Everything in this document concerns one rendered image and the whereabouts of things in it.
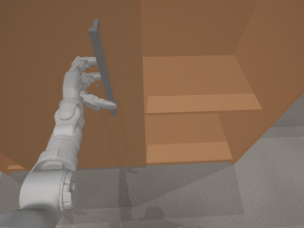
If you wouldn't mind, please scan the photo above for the robot left forearm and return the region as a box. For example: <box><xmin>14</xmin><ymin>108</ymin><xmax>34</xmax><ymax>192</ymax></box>
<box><xmin>19</xmin><ymin>98</ymin><xmax>85</xmax><ymax>208</ymax></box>

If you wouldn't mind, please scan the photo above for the handle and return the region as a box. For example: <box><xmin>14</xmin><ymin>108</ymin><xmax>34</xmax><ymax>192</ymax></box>
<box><xmin>88</xmin><ymin>19</ymin><xmax>118</xmax><ymax>117</ymax></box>

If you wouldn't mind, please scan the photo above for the left robot hand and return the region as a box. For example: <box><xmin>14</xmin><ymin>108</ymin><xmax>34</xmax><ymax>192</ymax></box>
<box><xmin>63</xmin><ymin>56</ymin><xmax>117</xmax><ymax>111</ymax></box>

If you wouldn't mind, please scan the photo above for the wardrobe door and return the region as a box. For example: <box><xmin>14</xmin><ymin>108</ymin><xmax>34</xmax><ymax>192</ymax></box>
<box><xmin>0</xmin><ymin>0</ymin><xmax>146</xmax><ymax>171</ymax></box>
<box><xmin>0</xmin><ymin>153</ymin><xmax>19</xmax><ymax>165</ymax></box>

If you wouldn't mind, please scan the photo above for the left robot upper arm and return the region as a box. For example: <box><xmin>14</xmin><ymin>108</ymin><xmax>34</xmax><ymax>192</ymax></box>
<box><xmin>0</xmin><ymin>168</ymin><xmax>79</xmax><ymax>228</ymax></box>

